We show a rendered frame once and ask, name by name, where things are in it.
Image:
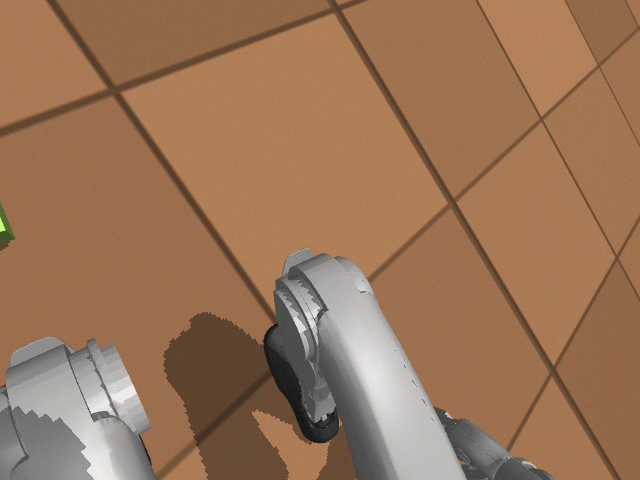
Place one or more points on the carton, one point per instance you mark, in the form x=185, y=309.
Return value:
x=6, y=233

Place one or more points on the right robot hand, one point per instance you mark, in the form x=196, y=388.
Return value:
x=473, y=446

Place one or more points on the right robot arm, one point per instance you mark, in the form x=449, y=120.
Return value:
x=521, y=469

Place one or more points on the right robot foot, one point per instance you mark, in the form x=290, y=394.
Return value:
x=288, y=383

